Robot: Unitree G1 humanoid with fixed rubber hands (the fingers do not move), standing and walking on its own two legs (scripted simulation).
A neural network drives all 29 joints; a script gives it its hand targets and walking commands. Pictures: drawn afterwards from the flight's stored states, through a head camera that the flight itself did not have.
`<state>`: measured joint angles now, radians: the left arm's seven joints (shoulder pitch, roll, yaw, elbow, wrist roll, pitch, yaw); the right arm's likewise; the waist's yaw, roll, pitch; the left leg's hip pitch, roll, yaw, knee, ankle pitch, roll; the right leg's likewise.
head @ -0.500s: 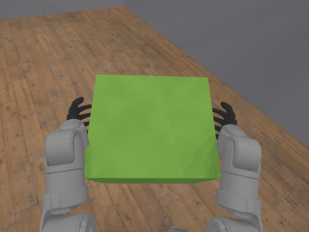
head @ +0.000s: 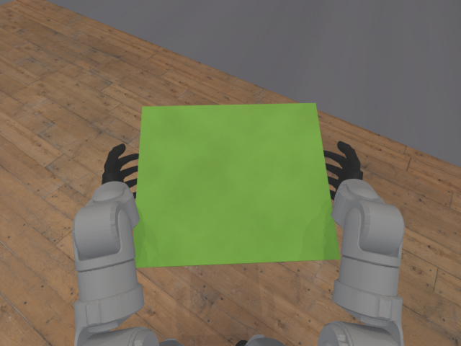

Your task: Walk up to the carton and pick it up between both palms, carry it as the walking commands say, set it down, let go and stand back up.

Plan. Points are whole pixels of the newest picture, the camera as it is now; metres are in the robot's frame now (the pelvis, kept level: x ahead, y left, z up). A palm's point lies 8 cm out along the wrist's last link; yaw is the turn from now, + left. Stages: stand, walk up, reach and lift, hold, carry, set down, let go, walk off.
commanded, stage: carry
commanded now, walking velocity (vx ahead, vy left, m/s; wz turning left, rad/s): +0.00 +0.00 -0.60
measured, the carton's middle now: (231, 193) +0.38 -0.02 +0.03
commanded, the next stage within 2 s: none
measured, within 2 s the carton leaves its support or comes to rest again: neither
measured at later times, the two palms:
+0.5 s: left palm (149, 201) +0.30 +0.10 +0.14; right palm (418, 235) +0.24 -0.25 +0.14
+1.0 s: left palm (124, 224) +0.27 +0.13 +0.14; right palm (405, 245) +0.22 -0.23 +0.14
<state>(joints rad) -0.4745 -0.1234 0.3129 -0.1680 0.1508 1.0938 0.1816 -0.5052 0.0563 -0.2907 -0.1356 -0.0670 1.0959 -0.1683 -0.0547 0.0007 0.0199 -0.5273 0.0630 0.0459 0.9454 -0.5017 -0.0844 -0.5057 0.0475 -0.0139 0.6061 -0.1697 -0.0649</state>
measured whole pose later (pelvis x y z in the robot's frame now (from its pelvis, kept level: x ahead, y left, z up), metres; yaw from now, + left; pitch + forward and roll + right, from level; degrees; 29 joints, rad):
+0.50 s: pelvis -0.06 -0.02 +0.01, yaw -9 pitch +2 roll -1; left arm -0.56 -0.04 0.25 0.02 0.12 1.14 0.19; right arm -0.52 0.04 -0.30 -0.05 -0.12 1.14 -0.16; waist 0.00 0.02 -0.06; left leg -0.38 0.13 0.10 0.64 -0.30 -0.05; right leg -0.35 0.02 -0.07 0.58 -0.26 -0.03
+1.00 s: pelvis -0.08 -0.01 +0.01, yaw -9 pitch +2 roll +0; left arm -0.53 -0.03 0.29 0.05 0.12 1.13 0.17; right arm -0.56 0.06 -0.29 0.05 -0.15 1.12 -0.15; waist 0.01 0.00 -0.08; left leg -0.38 0.09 0.12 0.56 -0.21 -0.02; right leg -0.38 -0.02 -0.04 0.56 -0.22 -0.01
